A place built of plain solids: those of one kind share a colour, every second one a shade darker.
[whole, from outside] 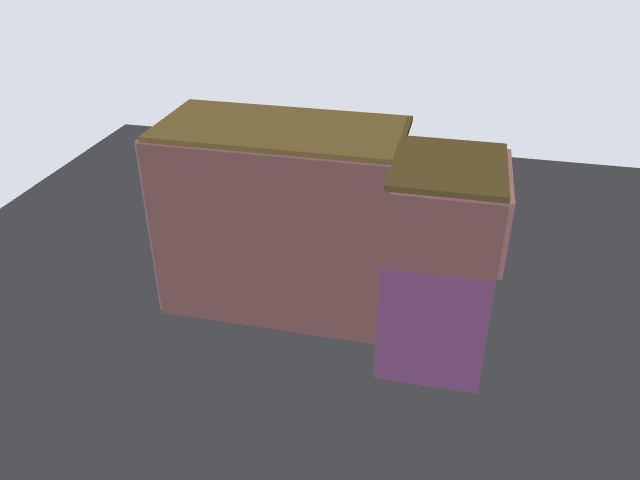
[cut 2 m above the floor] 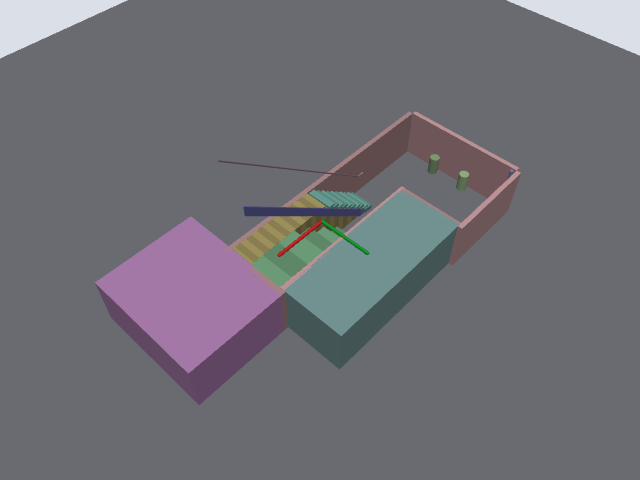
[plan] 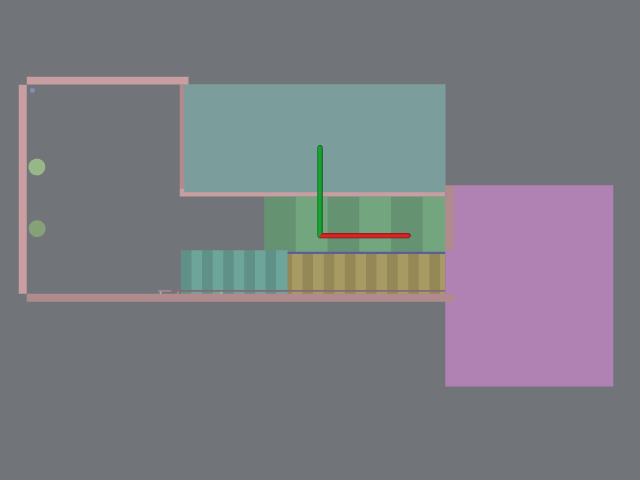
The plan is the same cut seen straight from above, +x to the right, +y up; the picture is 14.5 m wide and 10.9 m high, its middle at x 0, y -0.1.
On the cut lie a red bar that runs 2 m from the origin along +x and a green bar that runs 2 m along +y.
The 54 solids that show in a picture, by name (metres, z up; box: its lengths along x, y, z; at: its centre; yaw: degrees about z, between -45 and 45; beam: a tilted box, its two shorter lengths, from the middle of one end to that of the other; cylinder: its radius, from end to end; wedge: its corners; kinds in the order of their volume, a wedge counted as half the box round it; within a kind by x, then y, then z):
{
 "fill_1": {"box": [5.93, 2.45, 7.78], "at": [-0.12, 2.21, 3.84]},
 "floor_1": {"box": [3.82, 4.57, 5.3], "at": [4.75, -1.14, 2.35]},
 "wall_1": {"box": [0.18, 4.75, 7.79], "at": [-6.75, 1.05, 3.84]},
 "wall_2": {"box": [3.68, 0.18, 7.79], "at": [-4.82, 3.52, 3.84]},
 "wall_3": {"box": [0.2, 2.54, 7.79], "at": [-3.08, 2.16, 3.84]},
 "wall_4": {"box": [9.7, 0.18, 7.79], "at": [-1.81, -1.41, 3.84]},
 "wall_5": {"box": [6.03, 0.18, 7.79], "at": [-0.17, 0.98, 3.84]},
 "wall_6": {"box": [0.2, 2.11, 2.74], "at": [2.94, -2.37, 6.37]},
 "wall_7": {"box": [0.2, 1.48, 7.79], "at": [2.94, 0.41, 3.84]},
 "wall_8": {"box": [3.62, 0.18, 2.74], "at": [4.85, -3.52, 6.37]},
 "wall_9": {"box": [0.18, 4.57, 2.74], "at": [6.75, -1.14, 6.37]},
 "roof_1": {"box": [9.5, 4.75, 0.2], "at": [-1.91, 1.05, 7.84]},
 "roof_2": {"box": [0.2, 6.86, 0.2], "at": [2.94, 0.0, 7.84]},
 "roof_3": {"box": [3.62, 4.57, 0.2], "at": [4.85, -1.14, 7.84]},
 "under_1": {"box": [0.24, 0.9, 1.11], "at": [-1.72, -0.87, 0.5]},
 "under_2": {"box": [0.25, 0.9, 1.3], "at": [-1.48, -0.87, 0.6]},
 "under_3": {"box": [0.24, 0.9, 1.49], "at": [-1.24, -0.87, 0.7]},
 "under_4": {"box": [0.24, 0.9, 1.69], "at": [-1.0, -0.87, 0.79]},
 "under_5": {"box": [0.24, 0.9, 1.88], "at": [-0.76, -0.87, 0.89]},
 "under_6": {"box": [0.25, 0.9, 2.07], "at": [-0.52, -0.87, 0.99]},
 "under_7": {"box": [0.25, 0.9, 2.27], "at": [-0.28, -0.87, 1.08]},
 "under_8": {"box": [0.25, 0.9, 2.46], "at": [-0.04, -0.87, 1.18]},
 "under_9": {"box": [0.24, 0.9, 2.65], "at": [0.2, -0.87, 1.28]},
 "under_10": {"box": [0.24, 0.9, 2.84], "at": [0.44, -0.87, 1.37]},
 "under_11": {"box": [0.25, 0.9, 3.04], "at": [0.68, -0.87, 1.47]},
 "under_12": {"box": [0.25, 0.9, 3.23], "at": [0.92, -0.87, 1.57]},
 "under_13": {"box": [0.24, 0.9, 3.42], "at": [1.16, -0.87, 1.66]},
 "under_14": {"box": [0.24, 0.9, 3.62], "at": [1.4, -0.87, 1.76]},
 "under_15": {"box": [0.25, 0.9, 3.81], "at": [1.64, -0.87, 1.86]},
 "under_16": {"box": [0.24, 0.9, 4.0], "at": [1.88, -0.87, 1.95]},
 "under_17": {"box": [0.25, 0.9, 4.2], "at": [2.12, -0.87, 2.05]},
 "under_18": {"box": [0.24, 0.9, 4.39], "at": [2.36, -0.87, 2.14]},
 "under_19": {"box": [0.25, 0.9, 4.58], "at": [2.6, -0.87, 2.24]},
 "under_20": {"box": [0.12, 0.9, 4.78], "at": [2.78, -0.87, 2.34]},
 "mass_1": {"box": [0.72, 1.3, 0.47], "at": [-0.91, 0.23, 0.18]},
 "mass_2": {"box": [0.72, 1.3, 1.05], "at": [-0.19, 0.23, 0.47]},
 "mass_3": {"box": [0.72, 1.3, 1.62], "at": [0.53, 0.23, 0.76]},
 "mass_4": {"box": [0.72, 1.3, 2.2], "at": [1.25, 0.23, 1.05]},
 "mass_5": {"box": [0.72, 1.3, 2.78], "at": [1.97, 0.23, 1.34]},
 "mass_6": {"box": [0.52, 1.3, 3.36], "at": [2.59, 0.23, 1.63]},
 "guard_rail_1": {"wedge": [[-3.38, -1.28, 0.88], [-3.38, -1.28, 0.93], [-3.38, -1.23, 0.88], [-3.38, -1.23, 0.93], [2.84, -1.28, 5.88], [2.84, -1.28, 5.93], [2.84, -1.23, 5.88], [2.84, -1.23, 5.93]]},
 "string_1": {"wedge": [[-2.58, -0.42, -0.05], [-2.58, -0.42, 0.33], [-2.58, -0.37, -0.05], [-2.58, -0.37, 0.33], [2.84, -0.42, 4.31], [2.84, -0.42, 4.7], [2.84, -0.37, 4.31], [2.84, -0.37, 4.7]]},
 "bin_1": {"cylinder": 0.19, "from": [-6.43, 1.56, 0.0], "to": [-6.43, 1.56, 0.75]},
 "bin_2": {"cylinder": 0.19, "from": [-6.42, 0.16, 0.0], "to": [-6.42, 0.16, 0.75]},
 "tread_1": {"wedge": [[-3.16, -1.32, -0.05], [-3.16, -1.32, 0.18], [-3.16, -0.33, -0.05], [-3.16, -0.33, 0.18], [-2.79, -1.32, -0.05], [-2.79, -1.32, 0.18], [-2.79, -0.33, -0.05], [-2.79, -0.33, 0.18]]},
 "tread_2": {"wedge": [[-2.92, -1.32, 0.28], [-2.92, -1.32, 0.37], [-2.92, -0.33, 0.28], [-2.92, -0.33, 0.37], [-2.66, -1.32, 0.28], [-2.66, -1.32, 0.37], [-2.66, -0.33, 0.28], [-2.66, -0.33, 0.37]]},
 "tread_3": {"wedge": [[-2.68, -1.32, 0.47], [-2.68, -1.32, 0.56], [-2.68, -0.33, 0.47], [-2.68, -0.33, 0.56], [-2.42, -1.32, 0.47], [-2.42, -1.32, 0.56], [-2.42, -0.33, 0.47], [-2.42, -0.33, 0.57]]},
 "tread_4": {"wedge": [[-2.44, -1.32, 0.67], [-2.44, -1.32, 0.75], [-2.44, -0.33, 0.67], [-2.44, -0.33, 0.76], [-2.18, -1.32, 0.67], [-2.18, -1.32, 0.76], [-2.18, -0.33, 0.67], [-2.18, -0.33, 0.76]]},
 "tread_5": {"wedge": [[-2.2, -1.32, 0.86], [-2.2, -1.32, 0.95], [-2.2, -0.33, 0.86], [-2.2, -0.33, 0.95], [-1.94, -1.32, 0.86], [-1.94, -1.32, 0.95], [-1.94, -0.33, 0.86], [-1.94, -0.33, 0.95]]},
 "tread_6": {"wedge": [[-1.96, -1.32, 1.05], [-1.96, -1.32, 1.14], [-1.96, -0.33, 1.05], [-1.96, -0.33, 1.14], [-1.7, -1.32, 1.05], [-1.7, -1.32, 1.14], [-1.7, -0.33, 1.05], [-1.7, -0.33, 1.14]]},
 "tread_7": {"wedge": [[-1.72, -1.32, 1.25], [-1.72, -1.32, 1.33], [-1.72, -0.33, 1.25], [-1.72, -0.33, 1.33], [-1.46, -1.32, 1.25], [-1.46, -1.32, 1.34], [-1.46, -0.33, 1.25], [-1.46, -0.33, 1.34]]},
 "tread_8": {"wedge": [[-1.48, -1.32, 1.44], [-1.48, -1.32, 1.53], [-1.48, -0.33, 1.44], [-1.48, -0.33, 1.53], [-1.22, -1.32, 1.44], [-1.22, -1.32, 1.53], [-1.22, -0.33, 1.44], [-1.22, -0.33, 1.53]]},
 "tread_9": {"wedge": [[-1.24, -1.32, 1.63], [-1.24, -1.32, 1.72], [-1.24, -0.33, 1.63], [-1.24, -0.33, 1.72], [-0.98, -1.32, 1.63], [-0.98, -1.32, 1.72], [-0.98, -0.33, 1.63], [-0.98, -0.33, 1.72]]},
 "tread_10": {"wedge": [[-1.0, -1.32, 1.82], [-1.0, -1.32, 1.91], [-1.0, -0.33, 1.82], [-1.0, -0.33, 1.91], [-0.74, -1.32, 1.82], [-0.74, -1.32, 1.91], [-0.74, -0.33, 1.82], [-0.74, -0.33, 1.91]]}
}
